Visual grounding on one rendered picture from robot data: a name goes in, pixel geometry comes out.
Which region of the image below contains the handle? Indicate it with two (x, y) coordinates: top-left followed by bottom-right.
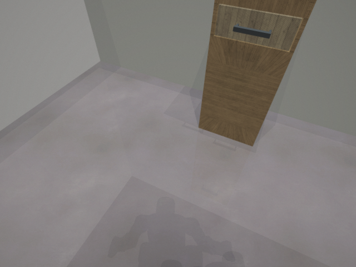
(233, 24), (272, 39)

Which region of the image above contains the drawer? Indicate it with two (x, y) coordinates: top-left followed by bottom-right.
(215, 4), (302, 51)

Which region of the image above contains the cabinet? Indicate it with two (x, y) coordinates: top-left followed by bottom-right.
(199, 0), (317, 146)

